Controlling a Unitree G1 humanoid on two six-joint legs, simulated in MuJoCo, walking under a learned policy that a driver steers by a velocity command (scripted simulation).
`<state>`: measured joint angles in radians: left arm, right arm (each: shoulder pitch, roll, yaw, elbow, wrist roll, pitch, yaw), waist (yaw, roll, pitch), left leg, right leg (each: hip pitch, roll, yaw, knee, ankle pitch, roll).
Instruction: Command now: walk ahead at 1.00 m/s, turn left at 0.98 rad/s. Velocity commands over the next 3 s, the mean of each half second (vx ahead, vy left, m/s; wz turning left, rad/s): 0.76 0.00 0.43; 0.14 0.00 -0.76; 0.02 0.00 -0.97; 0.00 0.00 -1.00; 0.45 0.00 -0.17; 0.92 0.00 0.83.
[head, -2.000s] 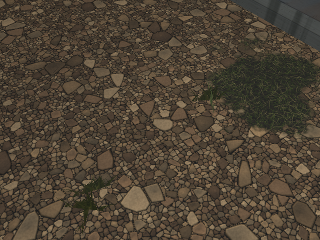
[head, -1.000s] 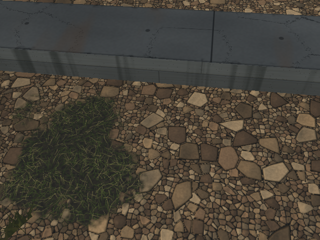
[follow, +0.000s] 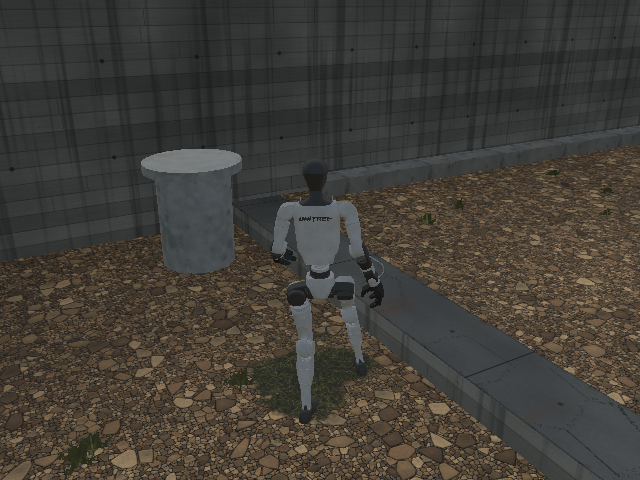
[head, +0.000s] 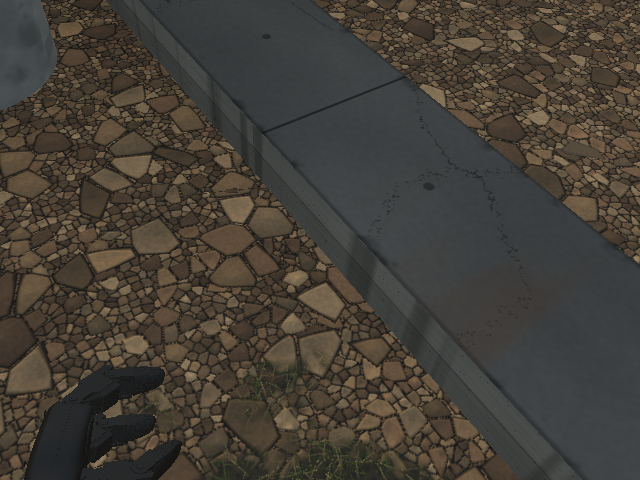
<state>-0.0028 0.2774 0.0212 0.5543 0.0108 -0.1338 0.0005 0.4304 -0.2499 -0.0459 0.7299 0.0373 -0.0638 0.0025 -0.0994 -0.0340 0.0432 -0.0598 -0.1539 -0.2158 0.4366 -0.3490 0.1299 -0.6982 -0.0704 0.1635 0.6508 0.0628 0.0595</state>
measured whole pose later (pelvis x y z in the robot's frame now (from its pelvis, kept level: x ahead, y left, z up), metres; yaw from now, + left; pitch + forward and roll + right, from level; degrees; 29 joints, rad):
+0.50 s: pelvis +0.38 -0.01 -0.01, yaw +11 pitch +0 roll -2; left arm 0.53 0.30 0.06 0.85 -0.03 -0.07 0.01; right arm -0.08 -0.26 0.00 0.57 -0.03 -0.11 0.04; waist 0.15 0.03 0.06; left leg -0.53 -0.01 -0.09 0.50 0.09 0.04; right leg 0.00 0.02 0.06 0.37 -0.38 0.03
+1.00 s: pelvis +0.48 -0.02 -0.01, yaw -15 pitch +1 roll +3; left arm 0.20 0.34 0.08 0.58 0.01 0.04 0.00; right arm 0.06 -0.33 -0.09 0.76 -0.01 0.01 -0.01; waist 0.00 0.01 0.06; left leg -0.41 0.10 0.14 0.88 -0.47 -0.06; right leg -0.41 -0.04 -0.01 0.68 -0.31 -0.04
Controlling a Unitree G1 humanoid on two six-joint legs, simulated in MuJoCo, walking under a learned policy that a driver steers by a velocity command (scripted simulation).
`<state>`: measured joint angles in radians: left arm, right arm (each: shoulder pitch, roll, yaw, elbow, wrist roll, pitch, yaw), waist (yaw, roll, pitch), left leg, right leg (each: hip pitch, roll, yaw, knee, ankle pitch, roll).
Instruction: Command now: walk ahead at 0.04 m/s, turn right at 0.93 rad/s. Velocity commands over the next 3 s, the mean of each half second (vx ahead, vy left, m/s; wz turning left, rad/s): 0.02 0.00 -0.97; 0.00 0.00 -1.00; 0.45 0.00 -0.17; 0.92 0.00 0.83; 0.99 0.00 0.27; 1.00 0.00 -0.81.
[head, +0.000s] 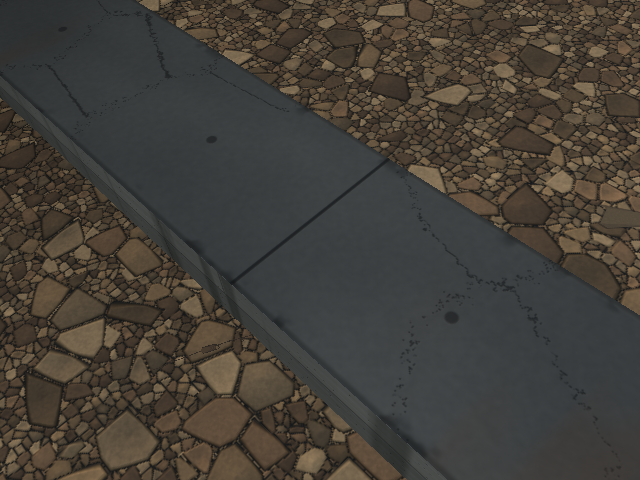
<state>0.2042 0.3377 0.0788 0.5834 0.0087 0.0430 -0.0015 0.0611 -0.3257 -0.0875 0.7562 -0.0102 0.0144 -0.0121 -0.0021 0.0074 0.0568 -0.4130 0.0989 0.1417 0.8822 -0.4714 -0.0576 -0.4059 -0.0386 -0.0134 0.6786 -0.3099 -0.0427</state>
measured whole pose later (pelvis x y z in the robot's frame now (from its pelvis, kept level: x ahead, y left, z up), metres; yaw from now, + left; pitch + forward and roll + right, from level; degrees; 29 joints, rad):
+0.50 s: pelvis +0.04 +0.04 +0.01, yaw -28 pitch +2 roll +1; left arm 0.18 0.37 0.10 0.54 -0.02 0.05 0.03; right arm 0.10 -0.28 -0.08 0.72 -0.02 0.00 -0.04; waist 0.00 -0.06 0.04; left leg -0.28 -0.04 0.01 0.44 -0.19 0.03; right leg -0.57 0.07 0.15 1.12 -0.40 0.07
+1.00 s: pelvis +0.01 +0.00 +0.01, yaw -57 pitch +4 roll +2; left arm 0.20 0.34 0.09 0.56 -0.01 0.02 0.02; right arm 0.07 -0.33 -0.09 0.69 -0.02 0.00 -0.03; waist -0.01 0.03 0.07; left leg -0.57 0.02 -0.02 1.12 -0.40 -0.07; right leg -0.34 0.03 0.07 0.52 -0.24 -0.04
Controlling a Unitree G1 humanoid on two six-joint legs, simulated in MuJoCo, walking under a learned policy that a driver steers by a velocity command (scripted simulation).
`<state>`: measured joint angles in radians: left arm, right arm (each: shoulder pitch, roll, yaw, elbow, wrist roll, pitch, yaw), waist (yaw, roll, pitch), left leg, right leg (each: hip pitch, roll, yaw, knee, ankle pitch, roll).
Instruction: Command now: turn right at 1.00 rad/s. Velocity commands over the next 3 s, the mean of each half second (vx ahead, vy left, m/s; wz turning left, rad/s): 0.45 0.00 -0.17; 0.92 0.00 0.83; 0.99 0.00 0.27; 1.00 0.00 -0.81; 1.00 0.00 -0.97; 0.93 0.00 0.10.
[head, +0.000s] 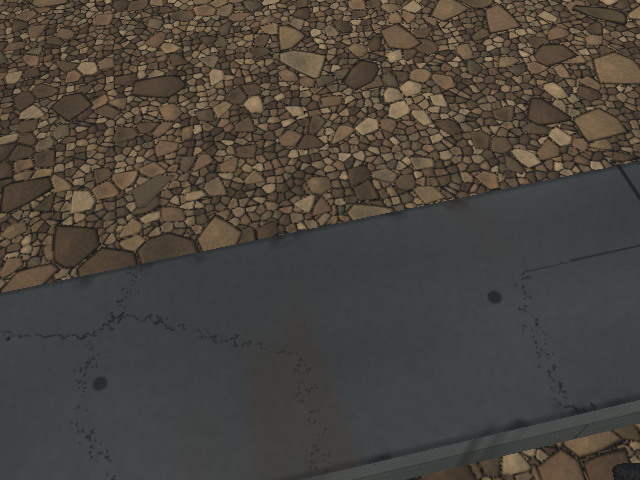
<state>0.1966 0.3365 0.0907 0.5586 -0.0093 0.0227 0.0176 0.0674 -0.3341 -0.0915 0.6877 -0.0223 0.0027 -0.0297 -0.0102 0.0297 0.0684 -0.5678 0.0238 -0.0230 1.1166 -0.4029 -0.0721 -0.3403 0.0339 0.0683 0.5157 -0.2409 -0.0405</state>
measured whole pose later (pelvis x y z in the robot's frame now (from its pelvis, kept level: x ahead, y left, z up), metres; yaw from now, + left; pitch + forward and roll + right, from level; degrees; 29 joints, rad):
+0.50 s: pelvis +0.13 +0.02 +0.01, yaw -1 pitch +3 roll -3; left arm 0.12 0.25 0.02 0.57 0.01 -0.11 -0.01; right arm 0.49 -0.22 -0.03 0.73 0.02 -0.05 -0.01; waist -0.08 -0.03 -0.02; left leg -0.11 -0.04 -0.15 0.35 -0.29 0.08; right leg -0.56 0.02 0.03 0.99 -0.31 0.02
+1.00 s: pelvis +0.38 +0.09 +0.02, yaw +25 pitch +5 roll +1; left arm 0.49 0.24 0.01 0.97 0.01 -0.03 0.03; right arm -0.06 -0.16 0.09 0.34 0.02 -0.01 0.06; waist 0.00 -0.07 0.03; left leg -1.00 0.00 0.11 1.44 -0.55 0.09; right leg 0.13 -0.14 -0.22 0.23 -0.17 0.01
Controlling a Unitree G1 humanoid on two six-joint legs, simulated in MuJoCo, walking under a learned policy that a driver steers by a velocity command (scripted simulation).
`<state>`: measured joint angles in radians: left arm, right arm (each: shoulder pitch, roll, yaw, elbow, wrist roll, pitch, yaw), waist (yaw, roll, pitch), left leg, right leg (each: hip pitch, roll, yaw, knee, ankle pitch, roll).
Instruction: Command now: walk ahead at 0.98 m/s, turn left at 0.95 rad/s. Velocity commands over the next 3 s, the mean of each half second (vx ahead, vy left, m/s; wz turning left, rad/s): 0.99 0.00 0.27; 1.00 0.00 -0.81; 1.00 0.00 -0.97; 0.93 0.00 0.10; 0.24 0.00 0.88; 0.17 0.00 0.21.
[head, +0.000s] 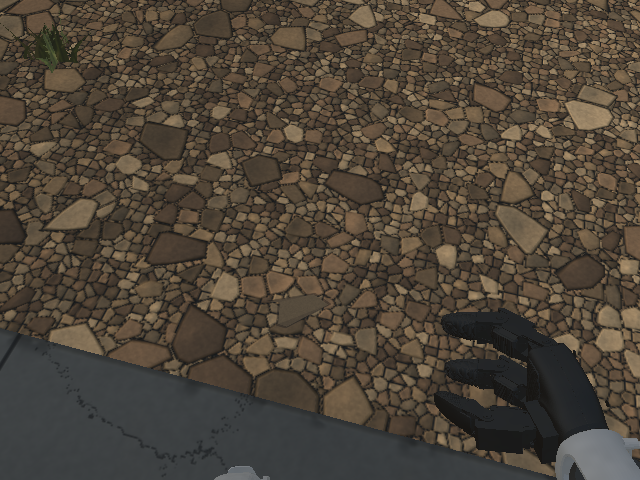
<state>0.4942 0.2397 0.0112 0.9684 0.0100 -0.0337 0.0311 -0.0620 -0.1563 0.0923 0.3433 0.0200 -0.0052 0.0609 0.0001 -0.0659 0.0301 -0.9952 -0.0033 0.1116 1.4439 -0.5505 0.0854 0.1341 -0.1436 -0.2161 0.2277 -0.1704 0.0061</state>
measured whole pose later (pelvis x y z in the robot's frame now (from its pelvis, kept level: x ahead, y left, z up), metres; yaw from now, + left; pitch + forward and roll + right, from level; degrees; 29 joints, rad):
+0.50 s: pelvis +0.44 +0.04 +0.13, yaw +6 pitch +3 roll -2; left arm -0.03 0.27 0.00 0.56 -0.05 -0.09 -0.07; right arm 0.50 -0.28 -0.01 0.86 -0.05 -0.06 -0.02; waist -0.08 0.01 -0.01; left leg 0.22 -0.06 -0.04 0.45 -0.40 0.07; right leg -0.57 0.08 -0.14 0.53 0.00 -0.14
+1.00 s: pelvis +0.91 +0.07 +0.14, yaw -21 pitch +1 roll +2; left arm 0.39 0.30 0.05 0.74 -0.04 -0.04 0.01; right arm 0.10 -0.25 -0.03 0.57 0.00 -0.13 -0.01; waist 0.04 -0.04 0.03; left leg -0.43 0.00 -0.03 0.62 -0.21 -0.06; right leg -0.31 0.06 0.13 1.33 -0.41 -0.06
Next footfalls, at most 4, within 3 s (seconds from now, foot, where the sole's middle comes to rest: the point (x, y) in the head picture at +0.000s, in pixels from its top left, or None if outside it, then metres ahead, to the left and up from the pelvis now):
0.50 right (321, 344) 0.63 0.00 -0.61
0.90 left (245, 177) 1.06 0.19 -0.61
1.36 right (418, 118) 1.29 -0.25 -0.61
1.82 left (476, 24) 1.71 -0.46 -0.61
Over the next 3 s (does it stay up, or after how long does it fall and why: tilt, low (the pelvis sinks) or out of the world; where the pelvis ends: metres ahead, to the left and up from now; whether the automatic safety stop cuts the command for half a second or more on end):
stays up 1.84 -0.59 0.18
